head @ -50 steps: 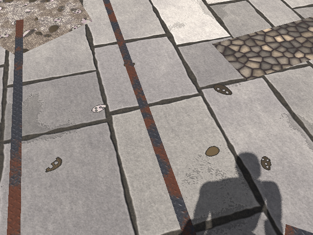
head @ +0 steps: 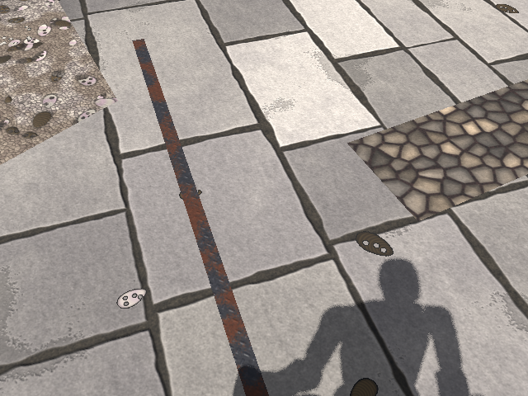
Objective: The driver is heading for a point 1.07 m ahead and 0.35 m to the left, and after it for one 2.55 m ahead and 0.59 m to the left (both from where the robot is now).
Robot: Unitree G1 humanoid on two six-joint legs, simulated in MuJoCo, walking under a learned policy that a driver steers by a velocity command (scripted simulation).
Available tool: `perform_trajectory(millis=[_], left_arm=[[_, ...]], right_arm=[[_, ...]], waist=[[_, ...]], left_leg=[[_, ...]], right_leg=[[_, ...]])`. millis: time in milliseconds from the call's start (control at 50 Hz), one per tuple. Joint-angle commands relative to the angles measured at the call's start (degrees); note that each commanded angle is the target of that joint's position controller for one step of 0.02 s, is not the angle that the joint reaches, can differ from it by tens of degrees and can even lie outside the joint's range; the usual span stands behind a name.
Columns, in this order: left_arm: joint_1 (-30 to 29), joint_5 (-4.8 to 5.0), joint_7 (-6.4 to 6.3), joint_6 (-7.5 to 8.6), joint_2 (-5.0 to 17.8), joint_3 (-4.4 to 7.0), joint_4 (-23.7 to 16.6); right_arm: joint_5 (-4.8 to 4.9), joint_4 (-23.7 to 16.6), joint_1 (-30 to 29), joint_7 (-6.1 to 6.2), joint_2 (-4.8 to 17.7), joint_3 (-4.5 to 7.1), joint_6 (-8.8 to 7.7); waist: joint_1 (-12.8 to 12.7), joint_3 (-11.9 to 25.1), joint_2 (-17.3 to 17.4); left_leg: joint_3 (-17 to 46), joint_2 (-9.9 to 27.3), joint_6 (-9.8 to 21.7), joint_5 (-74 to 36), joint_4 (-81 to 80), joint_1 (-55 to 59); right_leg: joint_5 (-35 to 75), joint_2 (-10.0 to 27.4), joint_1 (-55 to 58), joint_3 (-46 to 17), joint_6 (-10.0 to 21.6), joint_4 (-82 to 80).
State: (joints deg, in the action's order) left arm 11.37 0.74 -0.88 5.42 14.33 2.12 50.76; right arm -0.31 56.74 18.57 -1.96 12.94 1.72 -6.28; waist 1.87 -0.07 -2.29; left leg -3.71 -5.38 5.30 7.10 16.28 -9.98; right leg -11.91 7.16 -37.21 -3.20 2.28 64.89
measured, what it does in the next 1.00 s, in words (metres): walks ahead, turning left: right foot, then left foot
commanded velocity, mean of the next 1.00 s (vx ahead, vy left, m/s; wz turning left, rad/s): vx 0.50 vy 0.00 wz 0.34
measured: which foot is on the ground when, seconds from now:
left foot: down 0.00-0.30, up 0.32-0.84, down 0.86-1.00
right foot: up 0.00-0.28, down 0.30-0.86, up 0.88-1.00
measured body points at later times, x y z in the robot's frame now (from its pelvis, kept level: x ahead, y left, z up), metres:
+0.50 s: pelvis +0.27 -0.08 +0.00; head +0.29 -0.09 +0.45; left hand +0.31 +0.19 -0.12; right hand +0.37 -0.34 -0.14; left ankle +0.26 +0.09 -0.65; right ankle +0.29 -0.17 -0.74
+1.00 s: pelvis +0.51 +0.03 -0.01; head +0.55 +0.06 +0.43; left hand +0.51 +0.33 -0.13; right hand +0.73 -0.17 -0.13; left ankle +0.54 +0.11 -0.74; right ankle +0.49 -0.15 -0.64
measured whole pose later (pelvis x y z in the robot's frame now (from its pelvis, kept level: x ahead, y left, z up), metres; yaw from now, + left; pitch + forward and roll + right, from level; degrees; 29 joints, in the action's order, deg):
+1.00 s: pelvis +0.51 +0.03 -0.01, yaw +24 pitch +1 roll +0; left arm 10.7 1.0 -0.4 7.5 15.5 3.4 48.4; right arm 0.8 44.9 12.5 -2.0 15.1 5.0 -3.4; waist 0.3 -3.0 -0.8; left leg -1.3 -5.7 6.3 10.1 29.1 -20.5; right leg -21.5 4.0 -24.9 -1.8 0.5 71.2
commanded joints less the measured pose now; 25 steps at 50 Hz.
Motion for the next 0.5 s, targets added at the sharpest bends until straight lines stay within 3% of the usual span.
perform_trajectory(millis=[20,100,200,240,260,280,300,320,340,360,400,440,460,500], left_arm=[[1.92,-0.69,-0.36,-0.31,2.37,0.65,-2.42],[-7.17,-0.2,0.3,0.29,1.63,0.31,-4.72],[-14.23,0.57,2.0,0.82,2.46,0.13,-7.51],[-13.05,0.54,2.5,1.48,3.83,0.64,-7.98],[-9.55,0.48,2.52,1.81,4.94,1.26,-7.26],[-1.49,0.38,2.24,2.07,7.26,2.62,-4.88],[10.41,-0.3,1.67,2.29,11.9,4.17,-2.35],[16.7,-1.2,1.57,1.65,17.52,5.58,-0.99],[17.15,-1.35,1.65,1.7,12.06,4.15,-1.04],[11.9,-1.02,1.63,1.87,8.57,3.0,-2.0],[3.09,-0.73,2.0,1.96,4.84,1.8,-3.14],[0.88,-1.29,2.15,2.26,3.07,1.45,-2.29],[1.42,-1.44,2.03,2.41,3.33,1.63,-1.64],[2.52,-1.75,1.54,2.55,4.66,2.15,-0.59]], right_arm=[[0.11,-3.23,-2.33,1.14,7.63,1.25,-0.95],[1.0,-2.28,2.15,1.93,9.24,1.53,-0.22],[1.5,-0.34,6.35,2.04,9.75,1.82,0.93],[1.64,-0.21,6.24,2.18,10.18,2.07,1.56],[1.63,-0.5,5.12,2.23,10.67,2.18,1.9],[1.32,-1.02,4.02,2.2,9.9,1.82,2.13],[0.46,-2.7,2.81,2.07,7.35,0.74,1.97],[0.84,-3.56,8.91,1.91,0.09,-1.2,0.85],[2.14,-2.57,8.7,1.81,4.26,-0.3,-0.27],[3.4,-3.77,4.73,1.84,8.64,1.07,-0.58],[2.58,-4.79,0.0,2.54,7.75,1.63,0.19],[2.37,-4.47,1.61,2.48,5.48,2.06,1.96],[2.41,-4.46,2.09,2.34,4.16,2.03,2.63],[2.25,-5.77,0.41,2.34,3.77,2.34,3.47]], waist=[[-2.69,-3.03,4.34],[0.59,-3.06,4.53],[2.73,-4.59,5.44],[1.1,-4.1,5.93],[-1.27,-2.53,6.53],[-5.24,1.94,5.96],[-9.88,10.84,2.08],[-8.31,18.8,-12.75],[-9.11,20.92,-11.83],[-7.83,12.88,-7.92],[-4.48,4.81,-2.38],[-1.81,1.83,-3.94],[-1.29,1.17,-3.45],[-0.89,-0.25,-2.06]], left_leg=[[12.35,16.25,9.92,-3.73,-11.63,-5.53],[9.38,15.24,7.29,-4.55,-10.61,-0.93],[10.32,18.67,6.44,-3.0,-6.52,8.02],[12.42,19.84,5.63,-5.05,-3.14,9.36],[12.54,19.36,4.96,-10.4,0.46,8.94],[10.76,16.37,3.67,-18.07,9.17,7.03],[7.47,12.39,1.48,-13.33,25.91,-2.5],[2.34,2.71,-2.8,11.45,47.59,-25.69],[11.55,3.36,-2.38,24.09,57.56,-31.65],[12.56,6.34,-1.48,19.96,60.31,-35.19],[10.65,10.98,-1.78,10.84,55.54,-31.57],[10.34,12.71,-1.95,6.57,52.06,-26.33],[9.99,12.7,-2.05,5.39,51.89,-26.04],[10.45,12.76,-2.39,2.04,50.37,-28.75]], right_leg=[[8.81,2.46,-1.5,-0.19,-1.56,-8.44],[17.36,-0.14,0.37,2.0,-2.04,-24.49],[12.67,-1.8,0.32,2.48,-0.95,-32.99],[8.17,-2.87,4.56,2.46,0.36,-35.92],[6.5,-4.26,10.03,3.48,1.06,-37.37],[5.9,-5.71,20.75,4.38,2.32,-38.67],[6.65,2.0,38.27,-3.29,5.82,-37.15],[-1.32,16.21,59.32,-26.95,13.32,-41.74],[-5.51,17.88,58.6,-37.23,14.14,-47.04],[-4.14,16.56,51.42,-28.14,11.29,-47.49],[2.48,11.65,37.1,-14.07,8.25,-51.56],[7.33,8.19,30.15,-5.51,6.69,-54.91],[10.98,7.64,29.04,-2.62,6.91,-55.53],[15.98,7.65,28.79,1.52,7.39,-56.35]])
Keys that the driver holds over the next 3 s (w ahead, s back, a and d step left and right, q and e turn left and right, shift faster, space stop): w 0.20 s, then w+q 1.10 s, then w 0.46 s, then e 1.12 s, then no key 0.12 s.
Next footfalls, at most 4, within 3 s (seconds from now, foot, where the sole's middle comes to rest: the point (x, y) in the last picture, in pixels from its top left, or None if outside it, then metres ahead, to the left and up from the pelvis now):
0.30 right None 0.33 -0.17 -0.78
0.86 left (219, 374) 0.58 0.12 -0.78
1.36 right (232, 263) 0.92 0.09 -0.78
1.86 left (113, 258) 0.95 0.45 -0.78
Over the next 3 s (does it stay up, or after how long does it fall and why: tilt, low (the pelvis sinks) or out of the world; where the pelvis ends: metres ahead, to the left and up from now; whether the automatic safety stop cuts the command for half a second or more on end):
stays up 0.98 0.33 0.00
